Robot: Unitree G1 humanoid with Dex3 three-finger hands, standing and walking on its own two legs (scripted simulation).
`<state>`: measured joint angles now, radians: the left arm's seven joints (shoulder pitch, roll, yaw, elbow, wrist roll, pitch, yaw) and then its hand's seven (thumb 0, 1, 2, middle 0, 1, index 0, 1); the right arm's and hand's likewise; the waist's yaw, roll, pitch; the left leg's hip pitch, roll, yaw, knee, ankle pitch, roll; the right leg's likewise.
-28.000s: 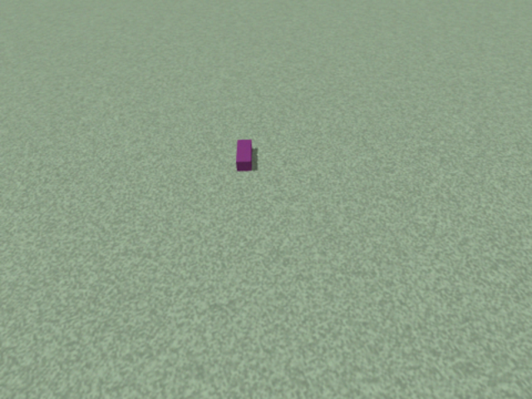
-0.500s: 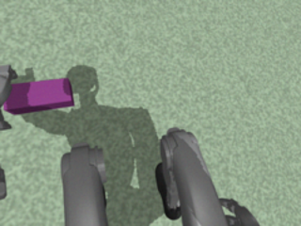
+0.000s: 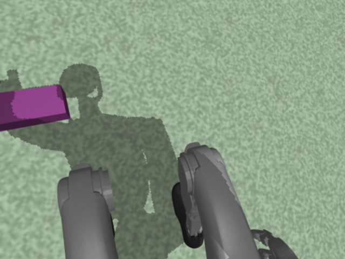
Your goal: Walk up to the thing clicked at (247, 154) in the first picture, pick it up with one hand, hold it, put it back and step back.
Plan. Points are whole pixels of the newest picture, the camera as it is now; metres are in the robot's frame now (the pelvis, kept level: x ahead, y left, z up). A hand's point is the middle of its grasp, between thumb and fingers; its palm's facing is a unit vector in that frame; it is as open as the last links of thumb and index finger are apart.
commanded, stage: rise first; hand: left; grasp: from above
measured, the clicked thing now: (27, 108) +0.50 +0.31 -0.30
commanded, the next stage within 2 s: approach in 1.34 s
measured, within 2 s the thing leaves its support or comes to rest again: neither
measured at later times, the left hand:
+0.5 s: hand out of the picture +0.44 +0.35 -0.18, palm faces -0.44 -0.10 -0.89, open 14.3 cm
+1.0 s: hand out of the picture +0.45 +0.35 -0.19, palm faces -0.44 -0.10 -0.89, open 14.3 cm
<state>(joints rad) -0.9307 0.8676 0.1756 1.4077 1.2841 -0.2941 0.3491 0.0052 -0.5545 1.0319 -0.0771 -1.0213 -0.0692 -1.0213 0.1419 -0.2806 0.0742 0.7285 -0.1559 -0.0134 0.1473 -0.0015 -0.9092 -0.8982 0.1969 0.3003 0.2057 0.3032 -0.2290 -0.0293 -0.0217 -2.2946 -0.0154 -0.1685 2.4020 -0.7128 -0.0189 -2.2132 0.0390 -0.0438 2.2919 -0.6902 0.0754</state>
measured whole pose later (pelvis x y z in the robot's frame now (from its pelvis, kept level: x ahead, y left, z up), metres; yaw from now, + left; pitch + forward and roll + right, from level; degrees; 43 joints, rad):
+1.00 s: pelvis +0.00 +0.01 -0.01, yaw -1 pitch +33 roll -12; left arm -0.96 0.93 0.17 1.45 1.29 -0.28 0.36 0.01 -0.57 1.05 -0.08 -1.01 -0.06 -1.02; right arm 0.15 -0.28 0.12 0.71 -0.16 -0.03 0.16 0.00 -0.90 -0.90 0.20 0.30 0.21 0.30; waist -0.27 -0.04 0.01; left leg -2.33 -0.02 -0.18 2.45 -0.70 -0.01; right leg -2.23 0.04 -0.06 2.32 -0.68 0.07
